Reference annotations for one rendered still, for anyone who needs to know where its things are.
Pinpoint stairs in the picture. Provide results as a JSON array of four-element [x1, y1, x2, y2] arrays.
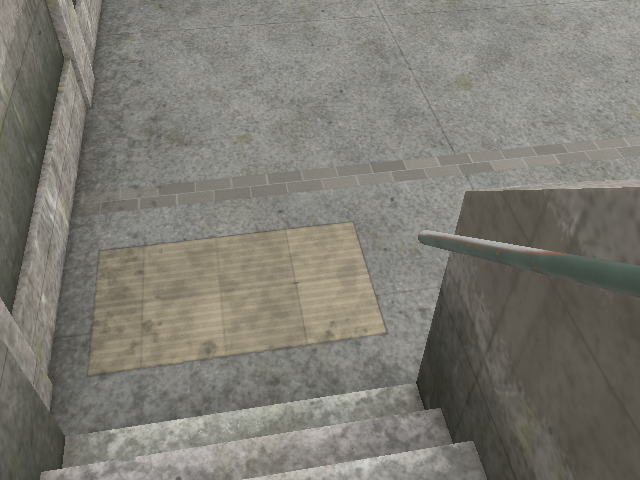
[[40, 383, 487, 480]]

